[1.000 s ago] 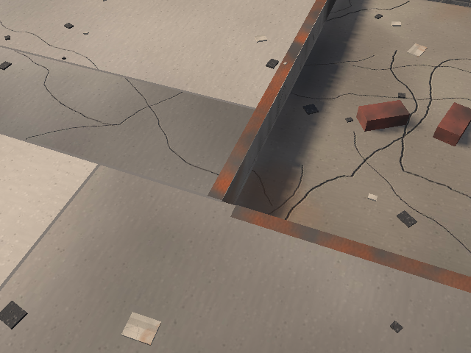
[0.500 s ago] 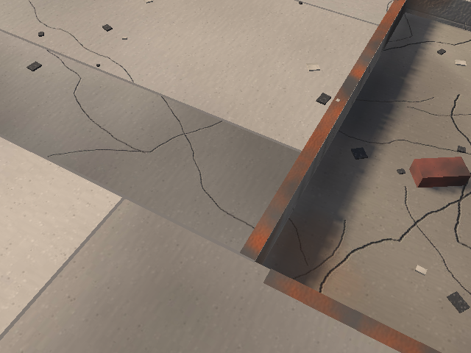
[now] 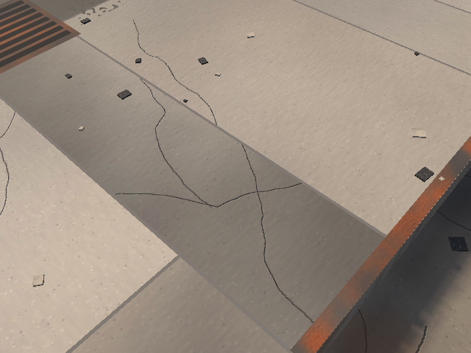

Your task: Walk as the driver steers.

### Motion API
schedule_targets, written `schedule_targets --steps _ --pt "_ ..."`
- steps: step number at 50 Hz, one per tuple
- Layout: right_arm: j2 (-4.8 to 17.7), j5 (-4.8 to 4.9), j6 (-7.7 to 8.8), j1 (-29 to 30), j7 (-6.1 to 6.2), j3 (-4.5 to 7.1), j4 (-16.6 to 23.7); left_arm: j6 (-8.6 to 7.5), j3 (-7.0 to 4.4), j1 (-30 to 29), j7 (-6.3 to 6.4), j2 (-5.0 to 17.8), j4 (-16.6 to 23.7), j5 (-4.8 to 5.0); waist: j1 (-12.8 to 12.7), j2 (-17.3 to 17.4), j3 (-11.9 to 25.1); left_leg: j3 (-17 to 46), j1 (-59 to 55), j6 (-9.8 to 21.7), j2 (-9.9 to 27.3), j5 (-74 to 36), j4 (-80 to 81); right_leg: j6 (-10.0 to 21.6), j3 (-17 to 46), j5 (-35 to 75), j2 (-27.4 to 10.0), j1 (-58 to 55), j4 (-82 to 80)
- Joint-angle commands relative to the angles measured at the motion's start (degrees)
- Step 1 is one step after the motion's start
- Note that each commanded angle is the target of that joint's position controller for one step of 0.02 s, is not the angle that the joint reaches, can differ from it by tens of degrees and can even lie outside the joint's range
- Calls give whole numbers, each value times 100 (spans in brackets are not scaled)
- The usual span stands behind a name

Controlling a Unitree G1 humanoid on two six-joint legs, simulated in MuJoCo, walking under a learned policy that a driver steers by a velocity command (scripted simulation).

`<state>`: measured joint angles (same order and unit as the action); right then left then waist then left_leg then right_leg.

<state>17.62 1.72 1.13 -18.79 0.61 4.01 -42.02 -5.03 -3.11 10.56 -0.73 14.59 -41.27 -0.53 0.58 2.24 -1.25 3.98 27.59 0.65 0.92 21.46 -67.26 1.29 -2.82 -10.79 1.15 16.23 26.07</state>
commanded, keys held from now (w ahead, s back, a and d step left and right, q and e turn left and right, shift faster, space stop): w+q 1.00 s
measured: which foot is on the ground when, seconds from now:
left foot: up 0.00-0.34, down 0.36-0.84, up 0.86-1.00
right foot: down 0.00-0.36, up 0.38-0.82, down 0.84-1.00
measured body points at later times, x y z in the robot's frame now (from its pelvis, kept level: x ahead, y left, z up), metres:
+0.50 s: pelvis +0.26 +0.09 +0.00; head +0.29 +0.12 +0.45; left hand +0.29 +0.39 -0.12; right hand +0.48 -0.13 -0.09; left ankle +0.29 +0.17 -0.74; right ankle +0.24 -0.09 -0.65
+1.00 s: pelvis +0.54 +0.15 +0.00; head +0.56 +0.16 +0.45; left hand +0.50 +0.45 -0.10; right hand +0.78 -0.03 -0.11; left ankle +0.42 +0.22 -0.65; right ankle +0.63 +0.08 -0.74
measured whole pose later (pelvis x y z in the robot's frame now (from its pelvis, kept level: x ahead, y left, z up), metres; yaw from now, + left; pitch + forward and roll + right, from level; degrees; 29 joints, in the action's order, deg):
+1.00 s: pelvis +0.54 +0.15 +0.00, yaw +36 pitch +1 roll -2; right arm 17.9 1.4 0.9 -17.4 0.5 3.6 -40.5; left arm -5.3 -3.1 11.5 -0.8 15.3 -42.0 -0.6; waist 0.0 2.3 -1.8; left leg 4.2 27.2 0.7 0.7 21.1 -67.9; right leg 1.6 -3.8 -10.8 1.5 16.1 26.0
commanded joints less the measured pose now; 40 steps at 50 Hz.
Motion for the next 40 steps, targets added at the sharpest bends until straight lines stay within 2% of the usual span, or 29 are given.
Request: schedule_targets --steps 1,4,7,10,13,15,16,17,18,19,20,21,22,23,24,25,27,30,33,35,36,39,40 --pt "298 -1 4 117 -25 116 489 -109 -187 49 19 618 182 7 -95 -901 -20 208 1154 -63 570 -458 87 918 1419 243 -1595 -813 -1644" --pt "208 -32 18 495 -48 66 644 -146 -283 144 44 849 15 15 -144 -649 -57 187 1406 -119 662 -1099 806 1017 849 845 -1651 -1011 -1830" --pt "146 -26 83 902 -158 19 702 -102 -319 172 59 985 -83 21 -278 -566 -115 -42 1149 -76 607 -1968 1858 873 136 1287 -1491 -1116 -1860" --pt "100 -15 101 1505 -272 -17 883 -30 -353 429 71 1124 -217 93 -493 -515 -266 -341 968 7 497 -2269 2644 777 -240 1285 -1542 -1343 -1852" --pt "189 -14 82 1880 -356 12 1099 57 -407 635 58 1292 -355 203 -513 -519 -376 -526 966 218 385 -1858 3046 663 -426 1613 -1746 -1873 -1645" --pt "368 -49 62 1704 -381 105 1138 125 -450 610 78 1451 -371 244 -281 -677 -143 -808 439 450 77 -1271 3180 543 -669 3334 -1748 -2127 -962" --pt "553 -58 41 1242 -376 212 1044 172 -460 569 101 1506 -359 261 25 -726 179 -982 -262 598 -175 -1084 3264 456 -824 4254 -1668 -2091 -179" --pt "829 -49 10 276 -326 382 770 210 -417 504 136 1430 -324 265 557 -617 666 -1046 -1630 813 -438 -1345 3547 278 -1024 4560 -1484 -1597 1043" --pt "1333 -20 -50 -762 -206 583 527 190 -286 604 165 1156 -211 100 952 42 1257 129 -3487 1170 212 -1247 3632 8 -1046 2818 -1251 -121 2894" --pt "1951 47 25 -456 -197 612 613 42 0 1072 76 357 175 -94 168 1504 1852 3514 -5107 2270 1642 93 4340 -304 -390 -2249 -67 2354 4798" --pt "1382 21 106 -590 -228 450 767 -154 -86 361 8 899 212 134 666 719 2184 4200 -5169 2217 1796 736 5082 -208 714 -2226 -126 2974 5251" --pt "1081 -41 184 -366 -247 344 692 -255 -149 -121 -26 1150 366 311 676 460 1306 3357 -4556 1947 1631 94 5150 -86 670 -1631 -349 3328 5093" --pt "958 -53 213 -33 -239 294 703 -299 -118 -100 11 1056 323 231 401 35 905 2702 -3762 1769 1391 -680 5081 -70 676 -1169 -579 3039 4618" --pt "799 -69 202 339 -221 242 764 -292 -140 -59 42 1062 259 61 164 -91 627 2152 -3027 1644 1162 -1391 5092 -139 682 -903 -738 2635 4157" --pt "710 -147 204 556 -190 198 854 -237 -163 58 34 1084 243 15 -39 69 557 1889 -2516 1621 1021 -1884 5195 -190 727 -707 -830 2222 3957" --pt "683 -173 205 664 -157 187 891 -177 -155 132 33 1030 239 3 -134 89 522 1782 -2232 1661 958 -2168 5307 -271 693 -635 -826 2017 3766" --pt "745 -148 234 641 -92 196 821 -75 -112 127 39 869 238 -41 -198 35 415 1448 -1729 1710 834 -2634 5413 -448 551 -418 -734 1819 3312" --pt "868 -102 230 411 -6 231 663 -25 -41 -509 45 689 435 -47 -1 77 143 1122 -1412 1515 551 -2351 5453 -593 527 623 -560 1838 2133" --pt "912 -68 193 148 40 242 530 -62 22 -1150 -23 567 594 14 259 174 28 1087 -1256 1295 387 -1801 5363 -574 514 1495 -275 1420 952" --pt "920 -40 181 -86 50 244 410 -109 6 -1398 -69 649 674 83 365 170 15 1331 -1416 1246 510 -1582 5193 -507 602 1658 -189 1282 605" --pt "875 -16 174 -163 48 236 353 -126 -23 -1441 -88 723 688 82 375 166 -3 1486 -1587 1214 573 -1526 5016 -451 684 1575 -184 1280 471" --pt "826 -26 107 -213 61 227 281 -178 -113 -1253 -130 883 660 96 234 370 24 1961 -1955 1113 706 -1612 4476 -236 720 890 -126 977 244" --pt "799 -54 85 -152 60 220 285 -205 -157 -946 -110 941 585 99 66 437 89 2014 -1916 1037 643 -1764 4260 -128 627 779 -92 534 104"
Keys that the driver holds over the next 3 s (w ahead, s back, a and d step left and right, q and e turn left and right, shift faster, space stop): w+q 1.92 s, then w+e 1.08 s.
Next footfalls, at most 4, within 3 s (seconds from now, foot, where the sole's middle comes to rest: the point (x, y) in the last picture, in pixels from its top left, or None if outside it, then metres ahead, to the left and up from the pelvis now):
0.36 left None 0.33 0.18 -0.77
0.84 right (216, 295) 0.66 0.10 -0.77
1.36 left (90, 285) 0.70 0.49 -0.77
1.84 right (69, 200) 1.03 0.63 -0.77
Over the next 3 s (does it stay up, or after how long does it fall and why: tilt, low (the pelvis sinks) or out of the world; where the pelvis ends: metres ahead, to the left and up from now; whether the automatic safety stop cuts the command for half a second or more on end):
stays up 1.16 1.04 0.00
